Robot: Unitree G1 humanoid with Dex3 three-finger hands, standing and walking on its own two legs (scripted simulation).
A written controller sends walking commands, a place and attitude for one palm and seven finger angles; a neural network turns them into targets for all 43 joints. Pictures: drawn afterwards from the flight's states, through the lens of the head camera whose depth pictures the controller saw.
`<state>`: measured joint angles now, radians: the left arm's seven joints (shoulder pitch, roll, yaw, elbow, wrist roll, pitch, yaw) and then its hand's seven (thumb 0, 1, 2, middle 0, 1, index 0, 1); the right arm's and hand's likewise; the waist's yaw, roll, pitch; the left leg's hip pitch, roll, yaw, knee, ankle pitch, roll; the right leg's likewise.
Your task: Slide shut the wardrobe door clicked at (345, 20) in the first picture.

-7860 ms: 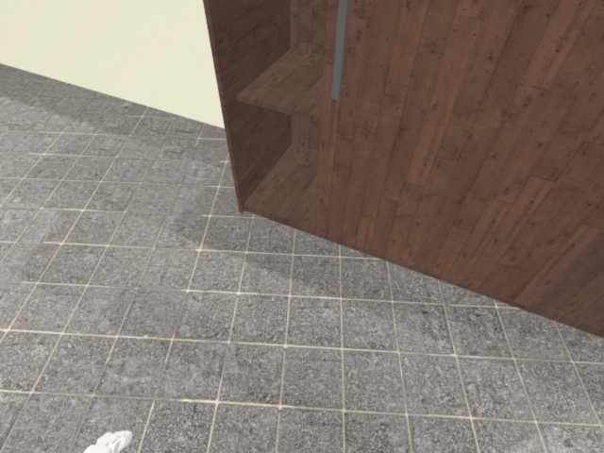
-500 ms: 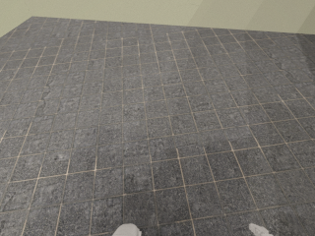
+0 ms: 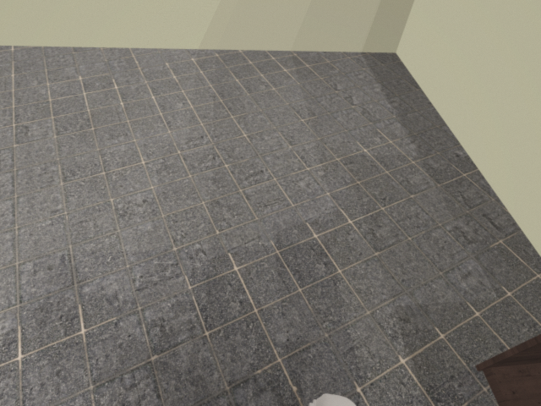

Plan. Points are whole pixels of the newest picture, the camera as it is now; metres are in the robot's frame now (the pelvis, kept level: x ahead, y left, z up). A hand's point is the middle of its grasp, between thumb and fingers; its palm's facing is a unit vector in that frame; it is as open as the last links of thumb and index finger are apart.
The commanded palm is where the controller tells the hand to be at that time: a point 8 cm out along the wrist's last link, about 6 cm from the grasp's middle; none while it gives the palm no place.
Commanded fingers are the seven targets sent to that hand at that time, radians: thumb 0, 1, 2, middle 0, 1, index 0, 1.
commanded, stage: turn to face it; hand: right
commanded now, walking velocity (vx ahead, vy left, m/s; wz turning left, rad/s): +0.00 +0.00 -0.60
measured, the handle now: out of the picture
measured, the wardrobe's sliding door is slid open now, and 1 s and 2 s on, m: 0.36 0.36 0.36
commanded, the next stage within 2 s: none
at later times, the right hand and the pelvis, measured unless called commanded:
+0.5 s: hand out of the picture +0.00 -0.32 -0.16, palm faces +0.32 +0.92 -0.24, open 7.4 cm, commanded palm none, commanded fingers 0.00 -0.90 -0.90 0.20 0.30 0.20 0.30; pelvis -0.02 -0.08 +0.01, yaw -16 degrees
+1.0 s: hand out of the picture -0.03 -0.23 -0.13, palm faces +0.52 +0.79 -0.31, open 7.4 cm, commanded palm none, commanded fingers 0.00 -0.90 -0.90 0.20 0.30 0.20 0.30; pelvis -0.01 +0.00 +0.00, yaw -34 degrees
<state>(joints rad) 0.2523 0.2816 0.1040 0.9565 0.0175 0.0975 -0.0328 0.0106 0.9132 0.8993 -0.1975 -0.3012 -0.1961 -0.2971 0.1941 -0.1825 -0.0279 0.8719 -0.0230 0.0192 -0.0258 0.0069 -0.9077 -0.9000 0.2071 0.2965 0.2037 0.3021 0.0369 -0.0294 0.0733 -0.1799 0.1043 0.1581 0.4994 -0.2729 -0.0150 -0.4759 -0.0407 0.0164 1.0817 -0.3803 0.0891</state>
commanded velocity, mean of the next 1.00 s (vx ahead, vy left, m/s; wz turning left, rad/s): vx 0.00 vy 0.00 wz -0.60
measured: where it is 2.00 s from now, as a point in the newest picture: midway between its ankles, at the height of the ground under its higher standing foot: outside the picture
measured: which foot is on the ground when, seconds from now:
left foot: down 0.00-0.16, up 0.18-0.84, down 0.86-1.00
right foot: up 0.00-0.14, down 0.16-0.86, up 0.88-1.00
